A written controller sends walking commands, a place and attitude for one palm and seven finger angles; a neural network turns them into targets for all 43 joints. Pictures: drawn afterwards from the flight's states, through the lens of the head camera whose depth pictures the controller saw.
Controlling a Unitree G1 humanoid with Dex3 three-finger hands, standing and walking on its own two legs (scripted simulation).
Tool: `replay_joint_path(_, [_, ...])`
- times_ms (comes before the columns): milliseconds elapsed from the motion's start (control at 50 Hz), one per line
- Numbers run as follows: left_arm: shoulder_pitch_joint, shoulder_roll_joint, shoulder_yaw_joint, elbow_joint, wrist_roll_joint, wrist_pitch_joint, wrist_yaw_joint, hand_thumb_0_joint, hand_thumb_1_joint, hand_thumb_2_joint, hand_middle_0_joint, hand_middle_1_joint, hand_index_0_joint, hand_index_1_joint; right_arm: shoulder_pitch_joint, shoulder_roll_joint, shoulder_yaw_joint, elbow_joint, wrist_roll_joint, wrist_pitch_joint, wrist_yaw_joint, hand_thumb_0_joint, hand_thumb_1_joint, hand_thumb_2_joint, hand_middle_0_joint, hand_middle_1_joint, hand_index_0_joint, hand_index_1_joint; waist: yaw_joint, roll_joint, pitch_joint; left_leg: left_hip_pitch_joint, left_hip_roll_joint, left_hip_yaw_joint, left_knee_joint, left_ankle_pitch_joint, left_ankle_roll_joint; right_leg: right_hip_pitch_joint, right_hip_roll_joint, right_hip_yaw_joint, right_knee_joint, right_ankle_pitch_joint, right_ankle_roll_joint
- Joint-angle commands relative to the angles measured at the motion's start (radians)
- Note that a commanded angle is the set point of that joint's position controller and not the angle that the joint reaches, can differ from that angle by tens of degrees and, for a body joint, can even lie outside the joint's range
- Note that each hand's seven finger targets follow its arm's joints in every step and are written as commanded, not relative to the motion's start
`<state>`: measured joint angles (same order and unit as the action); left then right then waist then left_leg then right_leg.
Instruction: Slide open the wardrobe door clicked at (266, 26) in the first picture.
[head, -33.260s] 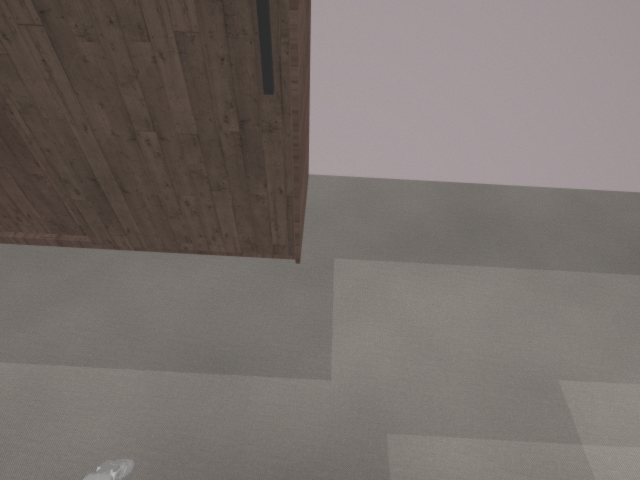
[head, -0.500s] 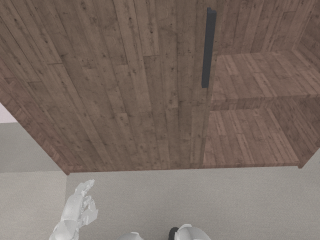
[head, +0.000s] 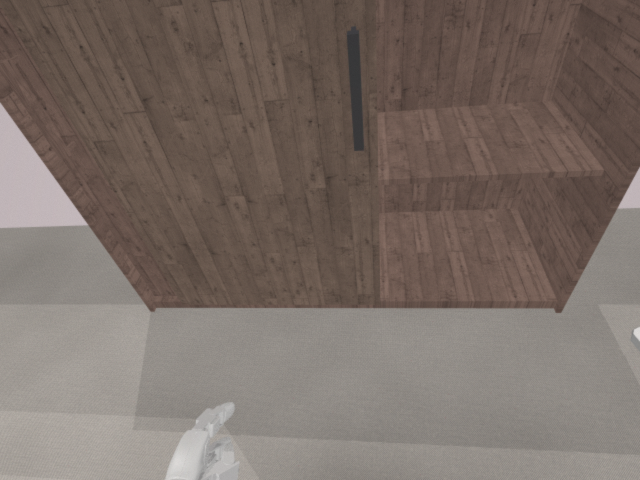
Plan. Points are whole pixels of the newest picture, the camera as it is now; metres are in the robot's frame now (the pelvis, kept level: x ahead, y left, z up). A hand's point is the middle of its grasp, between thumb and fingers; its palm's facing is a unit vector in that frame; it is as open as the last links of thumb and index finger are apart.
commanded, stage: stop stepping back and stand still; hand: right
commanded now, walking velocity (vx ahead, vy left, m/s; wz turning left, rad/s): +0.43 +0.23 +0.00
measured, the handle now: (356, 92) +0.87 -0.05 +0.11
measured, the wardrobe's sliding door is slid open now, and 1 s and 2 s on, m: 0.63 0.63 0.63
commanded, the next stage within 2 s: let the arm hang, fingers relaxed in 1.38 s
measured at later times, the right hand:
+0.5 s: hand out of the picture -0.01 -0.33 +0.19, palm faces +0.43 +0.80 -0.43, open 7.4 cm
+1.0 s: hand out of the picture -0.14 -0.39 +0.17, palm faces +0.47 +0.75 -0.47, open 7.4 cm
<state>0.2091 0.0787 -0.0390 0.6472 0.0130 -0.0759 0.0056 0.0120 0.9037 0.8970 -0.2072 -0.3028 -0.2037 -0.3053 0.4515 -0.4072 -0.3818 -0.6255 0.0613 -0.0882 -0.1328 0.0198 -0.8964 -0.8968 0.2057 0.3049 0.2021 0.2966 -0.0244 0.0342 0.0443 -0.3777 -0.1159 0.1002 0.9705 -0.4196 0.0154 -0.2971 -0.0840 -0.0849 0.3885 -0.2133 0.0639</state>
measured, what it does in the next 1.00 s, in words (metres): walks backwards: left foot, then right foot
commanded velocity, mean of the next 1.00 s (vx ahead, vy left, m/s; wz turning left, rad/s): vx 0.22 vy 0.10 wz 0.00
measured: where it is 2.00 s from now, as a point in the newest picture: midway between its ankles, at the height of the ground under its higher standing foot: outside the picture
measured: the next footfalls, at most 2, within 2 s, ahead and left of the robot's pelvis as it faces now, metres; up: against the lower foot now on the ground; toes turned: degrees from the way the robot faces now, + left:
left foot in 0.10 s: +0.00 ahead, +0.08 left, +0.00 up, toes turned +7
right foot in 0.24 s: +0.05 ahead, -0.19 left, +0.00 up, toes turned -3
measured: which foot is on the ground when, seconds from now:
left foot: up 0.00-0.08, down 0.10-0.22, up 0.24-0.44, down 0.46-0.68, up 0.70-0.90, down 0.92-1.00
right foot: down 0.00-0.04, up 0.06-0.22, down 0.24-0.44, up 0.46-0.68, down 0.70-0.92, up 0.94-1.00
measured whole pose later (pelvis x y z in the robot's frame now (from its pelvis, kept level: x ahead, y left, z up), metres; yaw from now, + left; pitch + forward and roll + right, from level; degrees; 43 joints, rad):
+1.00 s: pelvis -0.33 -0.12 -0.02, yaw +1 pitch -3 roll +0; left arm 0.20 0.20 0.00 0.67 0.00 -0.07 0.05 0.01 0.91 0.90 -0.20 -0.30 -0.20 -0.30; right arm 0.50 -0.44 -0.44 -0.54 0.04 -0.16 -0.16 0.02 -0.89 -0.90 0.22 0.31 0.21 0.30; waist -0.05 0.00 0.04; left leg -0.28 0.00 0.10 0.59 -0.25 0.06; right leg -0.55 -0.06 -0.03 0.99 -0.40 0.02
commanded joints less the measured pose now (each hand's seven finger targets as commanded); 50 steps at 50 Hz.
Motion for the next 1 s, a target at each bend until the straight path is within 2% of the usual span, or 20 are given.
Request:
replay_joint_path(0, [-0.158,0.177,0.097,-0.183,-0.005,-0.029,0.038,0.000,0.900,0.900,-0.200,-0.300,-0.200,-0.300,0.049,-0.221,-0.130,-0.177,-0.002,-0.020,-0.032,0.000,-0.900,-0.900,0.200,0.300,0.200,0.300,-0.073,-0.154,-0.196,0.537,-0.009,0.128,-0.485,-0.147,0.130,-0.258,0.033,-0.153,0.134,-0.312,0.146])
replay_joint_path(20, [-0.099,0.159,0.092,-0.146,-0.046,-0.027,0.037,0.000,0.900,0.900,-0.200,-0.300,-0.200,-0.300,0.034,-0.222,-0.115,-0.166,-0.008,-0.011,-0.028,0.000,-0.900,-0.900,0.200,0.300,0.200,0.300,-0.039,0.261,-0.188,0.251,0.249,-0.139,-0.613,-0.027,0.237,-0.165,0.096,-0.148,0.753,-0.282,0.056])
replay_joint_path(60, [-0.151,0.198,0.061,-0.187,-0.024,-0.037,0.053,0.000,0.900,0.900,-0.200,-0.300,-0.200,-0.300,-0.268,-0.421,-0.258,-0.344,0.014,-0.078,-0.049,0.000,-0.900,-0.900,0.200,0.300,0.200,0.300,0.044,0.096,-0.016,-0.052,0.524,-0.534,-0.763,-0.194,0.293,-0.396,-0.055,0.185,1.123,-0.301,-0.041])
replay_joint_path(80, [-0.133,0.179,0.037,-0.172,0.007,-0.021,0.047,0.000,0.900,0.900,-0.200,-0.300,-0.200,-0.300,-0.235,-0.429,-0.290,-0.134,0.010,-0.096,-0.060,0.000,-0.900,-0.900,0.200,0.300,0.200,0.300,0.071,0.046,-0.002,-0.045,0.480,-0.489,-0.775,-0.221,0.030,-0.348,-0.106,0.165,0.910,-0.193,-0.026])
replay_joint_path(100, [-0.107,0.183,0.055,-0.145,0.005,-0.002,0.040,0.000,0.900,0.900,-0.200,-0.300,-0.200,-0.300,-0.180,-0.294,-0.202,0.053,0.001,-0.080,-0.048,0.000,-0.900,-0.900,0.200,0.300,0.200,0.300,0.046,0.104,-0.101,0.018,0.402,-0.327,-0.759,-0.398,-0.019,-0.258,-0.051,0.047,0.746,-0.224,-0.031])
replay_joint_path(120, [-0.142,0.229,0.104,-0.162,-0.030,-0.004,0.046,0.000,0.900,0.900,-0.200,-0.300,-0.200,-0.300,-0.284,-0.205,-0.097,-0.040,0.018,-0.056,-0.033,0.000,-0.900,-0.900,0.200,0.300,0.200,0.300,0.053,0.189,-0.079,-0.098,0.353,-0.272,-0.722,-0.475,0.120,-0.115,-0.027,0.015,0.671,-0.268,-0.040])
replay_joint_path(160, [-0.133,0.257,0.086,-0.149,-0.021,0.005,0.078,0.000,0.900,0.900,-0.200,-0.300,-0.200,-0.300,-0.209,-0.174,-0.061,-0.002,0.009,-0.038,-0.028,0.000,-0.900,-0.900,0.200,0.300,0.200,0.300,0.070,-0.051,-0.025,-0.330,0.277,-0.130,-0.460,-0.442,0.118,0.203,-0.007,-0.011,0.378,-0.324,-0.063])
replay_joint_path(200, [-0.150,0.306,0.068,-0.204,0.000,-0.015,0.076,0.000,0.900,0.900,-0.200,-0.300,-0.200,-0.300,-0.274,-0.207,-0.082,-0.173,0.015,-0.092,-0.023,0.000,-0.900,-0.900,0.200,0.300,0.200,0.300,0.051,-0.635,0.047,-0.389,0.022,-0.017,0.269,-0.223,-0.013,0.031,-0.344,0.715,-0.290,-0.813,-0.139])
replay_joint_path(220, [-0.215,0.279,0.080,-0.233,0.008,-0.015,0.078,0.000,0.900,0.900,-0.200,-0.300,-0.200,-0.300,-0.288,-0.281,-0.170,-0.209,0.002,-0.131,-0.026,0.000,-0.900,-0.900,0.200,0.300,0.200,0.300,-0.005,-0.411,0.051,-0.173,0.070,-0.114,0.364,-0.093,-0.017,-0.172,-0.376,0.734,-0.384,-0.676,-0.168])
replay_joint_path(280, [-0.233,0.269,0.108,-0.201,-0.001,-0.017,0.021,0.000,0.900,0.900,-0.200,-0.300,-0.200,-0.300,-0.173,-0.200,-0.126,-0.268,0.001,-0.109,0.017,0.000,-0.900,-0.900,0.200,0.300,0.200,0.300,-0.018,-0.360,-0.040,0.061,0.044,-0.002,0.276,0.009,-0.032,-0.303,-0.223,0.274,-0.327,-0.694,-0.056])
replay_joint_path(360, [-0.182,0.229,0.089,-0.220,-0.003,-0.012,0.032,0.000,0.900,0.900,-0.200,-0.300,-0.200,-0.300,-0.028,-0.203,-0.124,-0.248,0.005,-0.077,-0.021,0.000,-0.900,-0.900,0.200,0.300,0.200,0.300,-0.020,-0.437,-0.138,0.388,-0.019,0.134,-0.214,-0.167,0.028,-0.272,-0.158,0.067,-0.215,-0.550,-0.023])
replay_joint_path(400, [-0.162,0.202,0.092,-0.207,-0.014,-0.004,0.035,0.000,0.900,0.900,-0.200,-0.300,-0.200,-0.300,-0.016,-0.238,-0.161,-0.211,-0.004,-0.046,-0.023,0.000,-0.900,-0.900,0.200,0.300,0.200,0.300,-0.042,-0.084,-0.127,0.419,0.093,-0.029,-0.581,-0.196,0.117,-0.352,0.003,-0.111,0.320,-0.392,0.009])
replay_joint_path(420, [-0.153,0.193,0.096,-0.204,-0.036,-0.006,0.038,0.000,0.900,0.900,-0.200,-0.300,-0.200,-0.300,-0.037,-0.269,-0.181,-0.197,-0.012,-0.044,-0.027,0.000,-0.900,-0.900,0.200,0.300,0.200,0.300,-0.024,0.244,-0.066,0.198,0.389,-0.500,-0.788,-0.310,0.248,-0.434,0.071,-0.047,0.795,-0.280,-0.007])
replay_joint_path(460, [-0.162,0.213,0.074,-0.167,-0.018,-0.034,0.063,0.000,0.900,0.900,-0.200,-0.300,-0.200,-0.300,-0.206,-0.392,-0.277,-0.184,-0.005,-0.088,-0.036,0.000,-0.900,-0.900,0.200,0.300,0.200,0.300,0.048,0.129,-0.036,-0.165,0.505,-0.578,-0.882,-0.434,0.229,-0.375,-0.040,0.116,1.061,-0.178,-0.011])
replay_joint_path(620, [-0.108,0.229,0.061,-0.156,-0.007,-0.057,0.099,0.000,0.900,0.900,-0.200,-0.300,-0.200,-0.300,-0.161,-0.155,-0.065,-0.040,-0.008,-0.101,-0.049,0.000,-0.900,-0.900,0.200,0.300,0.200,0.300,0.047,0.064,-0.118,-0.025,0.313,-0.166,-0.615,-0.312,0.099,0.106,0.035,-0.093,0.221,-0.247,-0.080])
replay_joint_path(680, [-0.148,0.297,0.080,-0.203,-0.007,-0.058,0.085,0.000,0.900,0.900,-0.200,-0.300,-0.200,-0.300,-0.239,-0.231,-0.125,-0.145,-0.032,-0.138,-0.048,0.000,-0.900,-0.900,0.200,0.300,0.200,0.300,0.039,-0.342,-0.002,-0.278,0.108,-0.081,0.196,-0.067,-0.041,0.035,-0.383,0.594,-0.301,-0.659,-0.258])
replay_joint_path(840, [-0.145,0.250,0.091,-0.188,-0.019,-0.046,0.053,0.000,0.900,0.900,-0.200,-0.300,-0.200,-0.300,0.015,-0.203,-0.157,-0.126,-0.022,-0.116,-0.043,0.000,-0.900,-0.900,0.200,0.300,0.200,0.300,-0.003,-0.297,-0.095,0.326,0.048,0.110,-0.318,-0.109,-0.010,-0.282,-0.132,0.105,-0.130,-0.544,-0.115])
replay_joint_path(860, [-0.139,0.243,0.094,-0.189,-0.014,-0.040,0.055,0.000,0.900,0.900,-0.200,-0.300,-0.200,-0.300,0.014,-0.212,-0.163,-0.116,-0.025,-0.105,-0.047,0.000,-0.900,-0.900,0.200,0.300,0.200,0.300,-0.009,-0.195,-0.111,0.413,0.075,0.041,-0.462,-0.120,0.018,-0.331,-0.077,0.063,0.037,-0.514,-0.091])
replay_joint_path(900, [-0.149,0.232,0.096,-0.191,-0.024,-0.040,0.051,0.000,0.900,0.900,-0.200,-0.300,-0.200,-0.300,-0.049,-0.272,-0.194,-0.143,-0.023,-0.093,-0.050,0.000,-0.900,-0.900,0.200,0.300,0.200,0.300,-0.009,0.243,-0.029,0.189,0.503,-0.681,-0.854,-0.328,0.217,-0.457,0.070,0.052,0.724,-0.286,-0.045])
replay_joint_path(980, [-0.108,0.242,0.087,-0.116,-0.024,-0.060,0.065,0.000,0.900,0.900,-0.200,-0.300,-0.200,-0.300,-0.068,-0.167,-0.127,0.032,-0.007,-0.101,-0.039,0.000,-0.900,-0.900,0.200,0.300,0.200,0.300,0.032,0.099,-0.020,0.011,0.388,-0.385,-0.803,-0.312,0.119,-0.256,0.017,0.059,0.694,-0.151,-0.035])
